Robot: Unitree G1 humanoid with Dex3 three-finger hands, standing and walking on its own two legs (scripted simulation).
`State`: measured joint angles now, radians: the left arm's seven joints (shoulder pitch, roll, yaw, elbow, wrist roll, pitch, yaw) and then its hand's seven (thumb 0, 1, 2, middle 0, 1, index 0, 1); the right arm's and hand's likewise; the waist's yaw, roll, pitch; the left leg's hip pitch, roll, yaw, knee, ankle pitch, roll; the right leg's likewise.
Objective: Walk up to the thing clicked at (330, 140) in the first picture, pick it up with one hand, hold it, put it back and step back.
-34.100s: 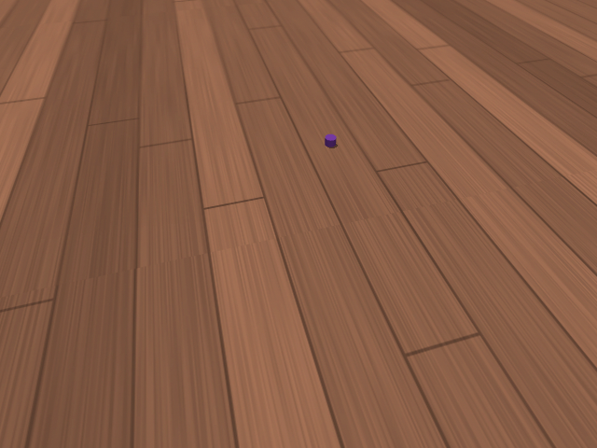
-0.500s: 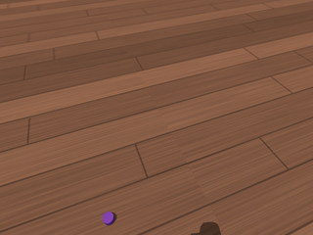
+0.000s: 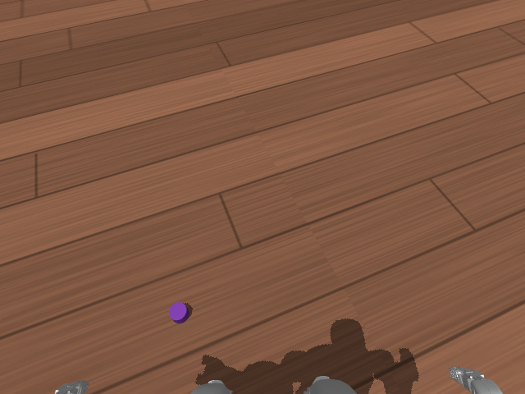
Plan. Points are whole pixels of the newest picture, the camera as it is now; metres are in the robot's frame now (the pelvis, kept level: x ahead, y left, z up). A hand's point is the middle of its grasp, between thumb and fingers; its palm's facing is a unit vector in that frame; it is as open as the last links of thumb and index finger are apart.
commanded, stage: step back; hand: left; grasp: from above
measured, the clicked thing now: (179, 312) +0.44 +0.33 -0.73
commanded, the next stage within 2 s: none
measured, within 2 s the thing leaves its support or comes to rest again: neither
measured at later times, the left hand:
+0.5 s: hand out of the picture -0.01 +0.30 -0.15, palm faces +0.05 -0.93 -0.37, open 7.4 cm
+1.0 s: hand out of the picture -0.12 +0.29 -0.12, palm faces -0.02 -0.91 -0.42, open 7.4 cm
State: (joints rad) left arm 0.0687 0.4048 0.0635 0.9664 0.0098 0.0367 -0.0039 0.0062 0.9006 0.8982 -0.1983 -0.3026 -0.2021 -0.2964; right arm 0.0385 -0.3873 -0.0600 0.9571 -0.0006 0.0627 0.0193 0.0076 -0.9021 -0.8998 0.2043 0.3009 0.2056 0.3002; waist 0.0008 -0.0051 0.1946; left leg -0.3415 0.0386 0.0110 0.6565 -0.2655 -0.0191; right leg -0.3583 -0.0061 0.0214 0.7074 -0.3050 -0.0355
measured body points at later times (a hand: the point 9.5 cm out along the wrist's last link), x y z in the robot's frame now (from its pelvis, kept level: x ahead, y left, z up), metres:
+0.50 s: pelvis -0.11 +0.03 +0.01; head -0.06 +0.05 +0.45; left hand -0.02 +0.35 -0.12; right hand -0.04 -0.29 -0.10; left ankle -0.13 +0.12 -0.72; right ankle -0.04 -0.12 -0.66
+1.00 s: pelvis -0.24 +0.02 +0.01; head -0.17 +0.00 +0.46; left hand -0.12 +0.33 -0.09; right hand -0.13 -0.29 -0.12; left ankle -0.28 +0.17 -0.64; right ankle -0.19 -0.09 -0.72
